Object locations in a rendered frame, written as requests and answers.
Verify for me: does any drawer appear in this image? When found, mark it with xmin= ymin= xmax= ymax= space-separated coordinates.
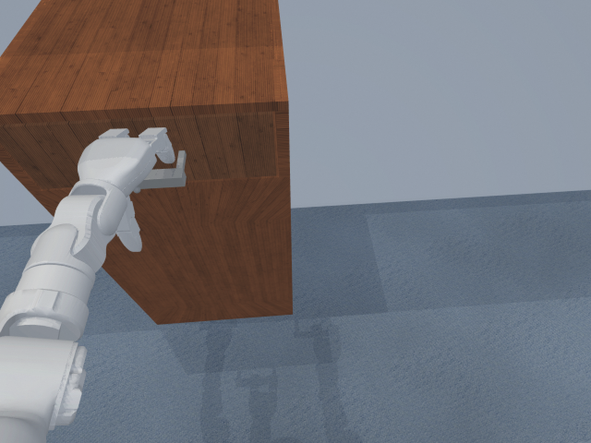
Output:
xmin=0 ymin=112 xmax=276 ymax=189

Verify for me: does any cabinet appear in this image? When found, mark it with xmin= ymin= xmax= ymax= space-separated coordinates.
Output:
xmin=0 ymin=0 xmax=293 ymax=325

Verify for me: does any handle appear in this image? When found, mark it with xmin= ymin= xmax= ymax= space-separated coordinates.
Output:
xmin=138 ymin=150 xmax=187 ymax=189

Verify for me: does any left robot forearm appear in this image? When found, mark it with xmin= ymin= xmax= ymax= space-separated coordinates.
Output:
xmin=0 ymin=179 xmax=127 ymax=342

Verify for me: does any left robot hand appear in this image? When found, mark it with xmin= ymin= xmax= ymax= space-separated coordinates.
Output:
xmin=78 ymin=127 xmax=175 ymax=252

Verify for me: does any left robot upper arm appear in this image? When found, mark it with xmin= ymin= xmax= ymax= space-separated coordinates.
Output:
xmin=0 ymin=335 xmax=88 ymax=443

